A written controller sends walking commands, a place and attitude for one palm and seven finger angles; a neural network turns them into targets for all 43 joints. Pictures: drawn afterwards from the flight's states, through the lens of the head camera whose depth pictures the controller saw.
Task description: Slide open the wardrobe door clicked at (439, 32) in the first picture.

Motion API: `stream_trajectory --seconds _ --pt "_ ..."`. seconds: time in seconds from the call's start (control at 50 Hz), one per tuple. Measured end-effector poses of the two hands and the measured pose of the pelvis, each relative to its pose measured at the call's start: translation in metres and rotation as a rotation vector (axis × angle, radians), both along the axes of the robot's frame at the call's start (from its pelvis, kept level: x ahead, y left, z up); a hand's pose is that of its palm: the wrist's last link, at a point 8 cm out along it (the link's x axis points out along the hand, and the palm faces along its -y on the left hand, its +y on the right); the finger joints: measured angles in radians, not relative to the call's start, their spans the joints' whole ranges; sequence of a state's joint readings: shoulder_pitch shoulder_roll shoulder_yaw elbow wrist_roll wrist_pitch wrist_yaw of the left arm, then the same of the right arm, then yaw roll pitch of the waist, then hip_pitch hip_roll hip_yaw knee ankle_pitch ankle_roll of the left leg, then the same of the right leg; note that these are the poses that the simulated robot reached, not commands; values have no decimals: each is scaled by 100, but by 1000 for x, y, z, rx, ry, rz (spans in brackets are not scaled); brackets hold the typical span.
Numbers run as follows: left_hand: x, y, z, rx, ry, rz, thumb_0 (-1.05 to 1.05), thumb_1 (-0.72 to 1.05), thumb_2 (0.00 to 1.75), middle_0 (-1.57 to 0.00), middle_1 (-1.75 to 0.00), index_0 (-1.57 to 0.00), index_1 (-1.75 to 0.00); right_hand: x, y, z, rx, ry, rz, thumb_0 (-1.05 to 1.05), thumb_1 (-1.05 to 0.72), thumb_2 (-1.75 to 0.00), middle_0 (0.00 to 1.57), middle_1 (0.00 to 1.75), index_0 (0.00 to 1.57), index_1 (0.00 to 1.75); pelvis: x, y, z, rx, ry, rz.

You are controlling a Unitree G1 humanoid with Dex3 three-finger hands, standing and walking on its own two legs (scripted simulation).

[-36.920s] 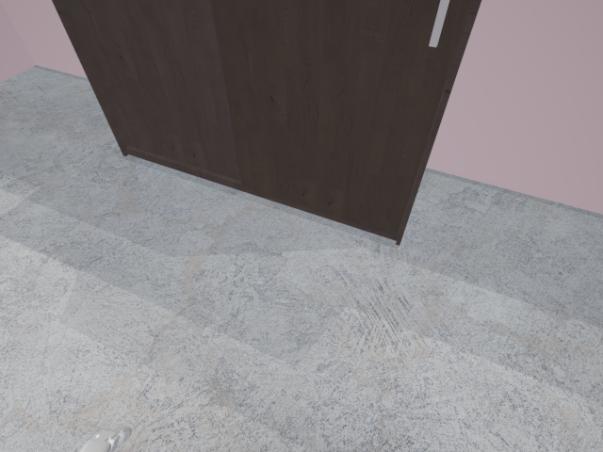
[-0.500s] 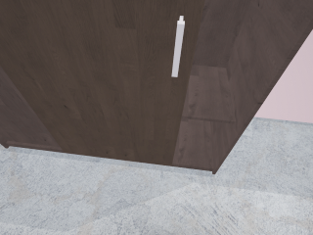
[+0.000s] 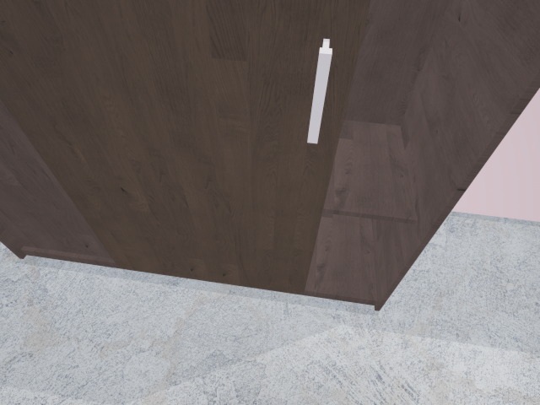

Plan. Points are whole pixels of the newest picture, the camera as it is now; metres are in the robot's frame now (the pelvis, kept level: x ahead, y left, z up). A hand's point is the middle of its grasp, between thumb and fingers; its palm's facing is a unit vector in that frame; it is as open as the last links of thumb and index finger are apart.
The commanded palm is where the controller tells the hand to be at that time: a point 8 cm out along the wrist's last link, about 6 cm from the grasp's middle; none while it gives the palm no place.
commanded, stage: look to check the result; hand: right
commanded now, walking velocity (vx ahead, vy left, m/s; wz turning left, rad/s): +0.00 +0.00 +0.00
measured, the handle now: (319, 94) +0.58 -0.04 +0.16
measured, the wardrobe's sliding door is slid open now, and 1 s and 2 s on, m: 0.28 0.28 0.28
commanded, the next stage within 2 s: come to a stop and stand still in 0.44 s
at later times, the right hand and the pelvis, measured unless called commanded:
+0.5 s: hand out of the picture +0.02 -0.17 -0.18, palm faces +0.00 +0.98 -0.20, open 7.4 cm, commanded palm none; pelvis +0.01 +0.01 +0.00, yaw +0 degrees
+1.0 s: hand out of the picture +0.04 -0.20 -0.18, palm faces +0.01 +0.97 -0.22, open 7.4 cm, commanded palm none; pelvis +0.01 -0.01 -0.01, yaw +0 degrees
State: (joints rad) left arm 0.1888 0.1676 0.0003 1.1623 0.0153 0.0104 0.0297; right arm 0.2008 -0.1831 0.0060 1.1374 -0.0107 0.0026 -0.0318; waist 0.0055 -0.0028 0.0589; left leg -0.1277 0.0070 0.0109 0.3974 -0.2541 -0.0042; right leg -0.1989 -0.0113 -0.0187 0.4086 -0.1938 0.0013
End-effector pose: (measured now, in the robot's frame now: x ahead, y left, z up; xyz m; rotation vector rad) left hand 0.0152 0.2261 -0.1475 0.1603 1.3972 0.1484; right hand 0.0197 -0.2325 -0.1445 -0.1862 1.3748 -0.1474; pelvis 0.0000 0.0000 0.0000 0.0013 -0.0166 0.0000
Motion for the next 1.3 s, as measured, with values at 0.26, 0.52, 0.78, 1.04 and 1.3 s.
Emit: stream_trajectory --seconds 0.26,0.52,0.78,1.04,1.3 --pt "5 3 0 2 22 1 0 91 90 -20 -30 -20 -30 -15 9 -2 11 68 -18 1 -91 -90 20 30 20 30 8 4 0 0 5 3" --pt "20 8 2 13 -8 -1 0 92 90 -20 -30 -20 -30 3 15 -3 22 26 -14 1 -91 -90 20 30 20 30 14 7 0 -1 3 3" --pt "28 2 -3 4 -102 -10 0 92 90 -20 -30 -20 -30 16 5 -5 -1 -57 11 1 -90 -90 20 30 20 30 14 -2 -8 9 5 3" --pt "21 -10 -3 3 -113 -29 0 93 90 -20 -30 -20 -30 12 -15 -5 -6 -78 7 1 -91 -90 20 30 20 30 8 -12 -10 -3 -2 6" --pt "14 -6 2 19 -73 -35 0 91 90 -20 -30 -20 -30 -10 -14 -8 9 -8 -9 1 -91 -90 20 30 20 30 7 -11 -7 -3 6 5"
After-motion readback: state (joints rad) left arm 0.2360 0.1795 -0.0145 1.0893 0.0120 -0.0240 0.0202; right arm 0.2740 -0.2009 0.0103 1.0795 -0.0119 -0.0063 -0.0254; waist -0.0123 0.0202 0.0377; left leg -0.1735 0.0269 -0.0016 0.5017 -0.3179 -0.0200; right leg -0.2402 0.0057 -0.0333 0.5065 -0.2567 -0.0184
